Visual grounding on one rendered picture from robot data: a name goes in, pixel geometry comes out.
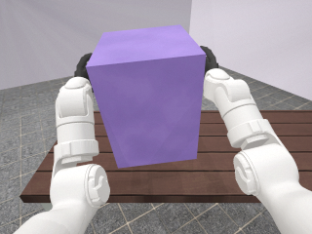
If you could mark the right robot upper arm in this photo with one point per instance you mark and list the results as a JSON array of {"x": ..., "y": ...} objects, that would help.
[{"x": 269, "y": 173}]

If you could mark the table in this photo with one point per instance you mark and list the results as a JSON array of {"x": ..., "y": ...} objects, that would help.
[{"x": 210, "y": 178}]

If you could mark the left robot hand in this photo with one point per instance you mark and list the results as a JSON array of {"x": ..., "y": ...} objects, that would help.
[{"x": 81, "y": 70}]

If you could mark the carton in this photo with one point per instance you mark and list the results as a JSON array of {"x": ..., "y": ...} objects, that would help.
[{"x": 148, "y": 84}]

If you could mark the right robot hand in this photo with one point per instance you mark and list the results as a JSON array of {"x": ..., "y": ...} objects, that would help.
[{"x": 210, "y": 62}]

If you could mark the left robot upper arm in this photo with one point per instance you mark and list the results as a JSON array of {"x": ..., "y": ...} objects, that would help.
[{"x": 76, "y": 195}]

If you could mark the left robot forearm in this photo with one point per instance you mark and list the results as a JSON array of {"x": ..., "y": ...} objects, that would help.
[{"x": 75, "y": 126}]

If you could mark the right robot forearm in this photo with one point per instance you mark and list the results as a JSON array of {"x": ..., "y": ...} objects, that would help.
[{"x": 244, "y": 123}]

